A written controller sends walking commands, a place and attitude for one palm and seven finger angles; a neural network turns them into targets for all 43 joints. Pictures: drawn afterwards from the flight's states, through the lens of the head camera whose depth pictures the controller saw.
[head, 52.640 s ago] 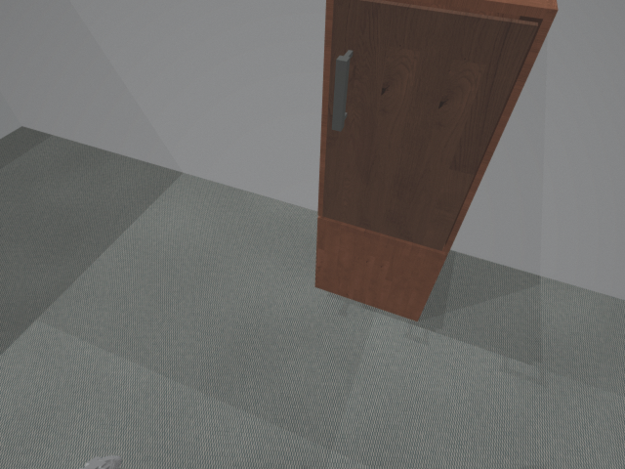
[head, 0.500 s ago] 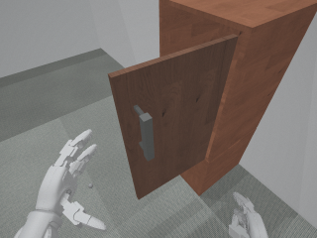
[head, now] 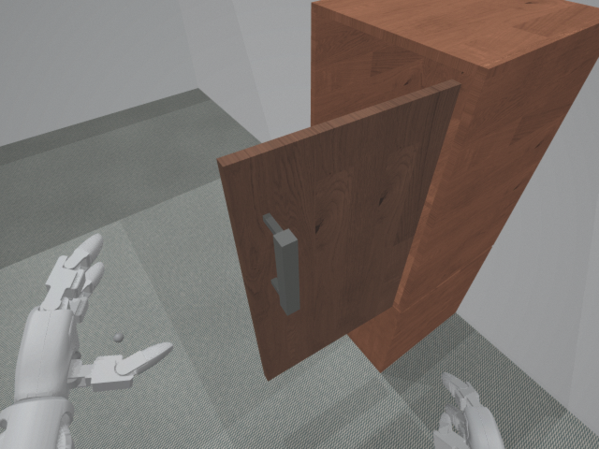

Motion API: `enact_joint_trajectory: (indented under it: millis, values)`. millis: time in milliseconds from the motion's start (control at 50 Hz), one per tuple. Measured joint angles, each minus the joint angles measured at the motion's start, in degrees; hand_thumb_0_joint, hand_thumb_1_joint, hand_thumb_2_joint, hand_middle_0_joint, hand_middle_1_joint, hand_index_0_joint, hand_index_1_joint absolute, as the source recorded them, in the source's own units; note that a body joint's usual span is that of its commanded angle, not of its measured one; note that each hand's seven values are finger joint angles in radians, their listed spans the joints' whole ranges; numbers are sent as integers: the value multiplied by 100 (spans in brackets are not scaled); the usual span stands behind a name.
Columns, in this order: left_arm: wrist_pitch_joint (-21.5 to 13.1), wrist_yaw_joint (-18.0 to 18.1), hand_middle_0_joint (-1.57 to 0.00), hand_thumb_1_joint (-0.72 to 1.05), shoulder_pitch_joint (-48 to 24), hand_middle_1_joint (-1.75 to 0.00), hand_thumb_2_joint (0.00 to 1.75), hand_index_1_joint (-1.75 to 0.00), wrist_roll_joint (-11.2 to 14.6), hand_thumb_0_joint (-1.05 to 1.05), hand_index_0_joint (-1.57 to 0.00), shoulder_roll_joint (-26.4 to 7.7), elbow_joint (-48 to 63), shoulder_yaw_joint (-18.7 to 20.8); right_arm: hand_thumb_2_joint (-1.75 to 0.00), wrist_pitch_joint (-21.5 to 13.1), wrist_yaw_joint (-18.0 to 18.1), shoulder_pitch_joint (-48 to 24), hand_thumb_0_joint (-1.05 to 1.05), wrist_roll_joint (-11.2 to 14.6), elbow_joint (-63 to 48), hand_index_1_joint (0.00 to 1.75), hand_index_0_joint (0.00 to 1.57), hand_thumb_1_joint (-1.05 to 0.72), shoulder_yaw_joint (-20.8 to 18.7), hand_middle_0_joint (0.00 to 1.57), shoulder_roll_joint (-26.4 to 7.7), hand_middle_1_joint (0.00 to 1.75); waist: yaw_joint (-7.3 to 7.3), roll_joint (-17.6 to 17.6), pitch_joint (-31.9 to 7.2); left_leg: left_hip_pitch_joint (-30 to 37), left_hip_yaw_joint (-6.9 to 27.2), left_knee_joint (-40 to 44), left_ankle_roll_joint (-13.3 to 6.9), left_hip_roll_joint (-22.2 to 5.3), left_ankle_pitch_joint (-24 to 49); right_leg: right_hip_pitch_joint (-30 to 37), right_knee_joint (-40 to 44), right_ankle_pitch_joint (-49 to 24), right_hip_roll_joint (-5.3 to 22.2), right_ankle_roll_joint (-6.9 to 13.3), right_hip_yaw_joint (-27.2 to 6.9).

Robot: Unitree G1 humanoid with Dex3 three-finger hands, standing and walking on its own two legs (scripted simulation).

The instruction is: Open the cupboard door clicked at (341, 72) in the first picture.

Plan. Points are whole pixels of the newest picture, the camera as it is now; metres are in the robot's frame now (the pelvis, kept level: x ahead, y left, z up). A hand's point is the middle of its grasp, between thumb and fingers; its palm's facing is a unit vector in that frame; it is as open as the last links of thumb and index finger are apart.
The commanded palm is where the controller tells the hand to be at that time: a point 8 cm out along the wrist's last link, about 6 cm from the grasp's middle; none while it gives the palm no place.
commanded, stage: draw the hand back to the body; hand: left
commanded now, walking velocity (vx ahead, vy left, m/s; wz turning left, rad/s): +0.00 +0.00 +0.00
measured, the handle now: (280, 265) +0.34 +0.07 +0.08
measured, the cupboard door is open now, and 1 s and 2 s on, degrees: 86 86 86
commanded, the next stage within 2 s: step back with the hand held close in 0.72 s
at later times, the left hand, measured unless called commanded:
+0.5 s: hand (83, 305) +0.21 +0.26 +0.15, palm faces +0.45 -0.80 -0.39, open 7.8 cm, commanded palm +0.16 +0.29 +0.17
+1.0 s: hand (77, 307) +0.20 +0.26 +0.16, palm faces +0.42 -0.78 -0.46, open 7.4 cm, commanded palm +0.14 +0.29 +0.18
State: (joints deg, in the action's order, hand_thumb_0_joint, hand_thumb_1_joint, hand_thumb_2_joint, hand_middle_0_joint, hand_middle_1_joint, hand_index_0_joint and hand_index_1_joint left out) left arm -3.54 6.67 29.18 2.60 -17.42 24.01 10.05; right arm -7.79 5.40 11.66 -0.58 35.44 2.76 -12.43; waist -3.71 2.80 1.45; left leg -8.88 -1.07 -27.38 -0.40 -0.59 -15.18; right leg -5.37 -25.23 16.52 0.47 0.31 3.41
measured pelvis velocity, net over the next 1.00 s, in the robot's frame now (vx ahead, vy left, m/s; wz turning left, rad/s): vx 0.00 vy -0.01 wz -0.01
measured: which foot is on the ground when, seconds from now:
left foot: down 0.00-1.00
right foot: down 0.00-1.00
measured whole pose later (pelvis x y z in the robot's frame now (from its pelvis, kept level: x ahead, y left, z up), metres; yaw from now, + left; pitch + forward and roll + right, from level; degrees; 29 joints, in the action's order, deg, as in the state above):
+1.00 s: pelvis +0.00 -0.01 +0.00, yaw -1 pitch -1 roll -1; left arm -7.6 6.5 27.8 3.1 -21.3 23.2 21.9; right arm -1.7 4.1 9.2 0.1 34.3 0.6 -12.9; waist -1.8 3.5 1.7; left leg -10.6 -1.1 -25.7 0.3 -2.1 -13.8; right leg -6.3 -21.4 13.8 -1.1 0.9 3.3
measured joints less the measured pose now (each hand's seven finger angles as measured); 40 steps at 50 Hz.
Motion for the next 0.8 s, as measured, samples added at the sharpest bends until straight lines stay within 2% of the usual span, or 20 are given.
enact_joint_trajectory:
  millis: [360, 460, 600, 800]
  values:
    - [-31, 29, -20, 63, -225, -30, 79, -30, 86, 0, -20, -230, -126, 802, -90, 313, -68, -155, 2, 19, 70, 30, 20, -91, -156, 20, -1, 30, -56, 11, -16, 348, -72, 329, 27, -28, 20, 317, 329, -48, -36, 13, -71]
    - [-33, 43, -21, 77, -291, -30, 85, -30, 103, 0, -20, -200, -185, 886, -90, 357, -82, -165, 2, 23, 73, 30, 20, -91, -187, 20, -29, 30, -61, 26, -6, 367, -66, 360, 36, -36, 35, 339, 363, -63, -45, 21, -66]
    - [-29, 17, -21, 86, -258, -30, 89, -30, 97, 1, -21, -157, -164, 777, -90, 351, -73, -148, 2, 20, 94, 30, 20, -91, -201, 20, -28, 30, -52, 25, 12, 375, -61, 384, 51, -50, 61, 342, 378, -80, -61, 38, -61]
    - [-88, 20, -21, 88, -257, -30, 90, -30, 101, 1, -21, -190, -166, 822, -90, 320, -72, -126, 2, 31, 137, 30, 20, -91, -201, 20, 5, 30, -36, 45, 31, 391, -54, 398, 75, -81, 99, 362, 400, -122, -93, 64, -56]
